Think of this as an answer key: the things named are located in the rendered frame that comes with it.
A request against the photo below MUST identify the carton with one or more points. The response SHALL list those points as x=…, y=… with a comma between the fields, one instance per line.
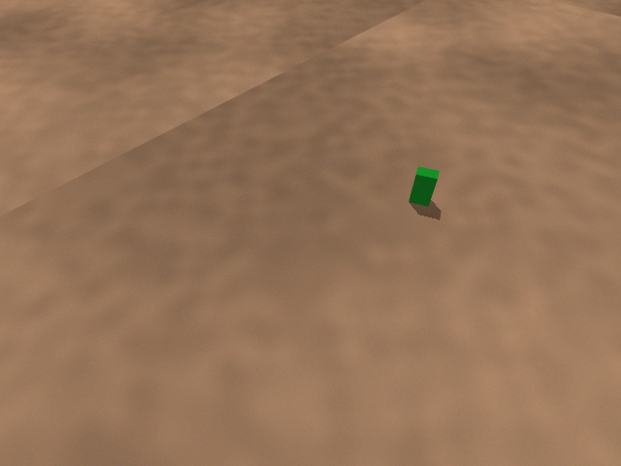
x=423, y=186

